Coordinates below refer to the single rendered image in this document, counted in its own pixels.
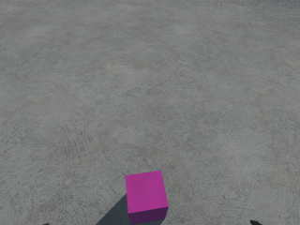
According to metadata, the carton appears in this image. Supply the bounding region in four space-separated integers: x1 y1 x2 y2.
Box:
126 171 169 225

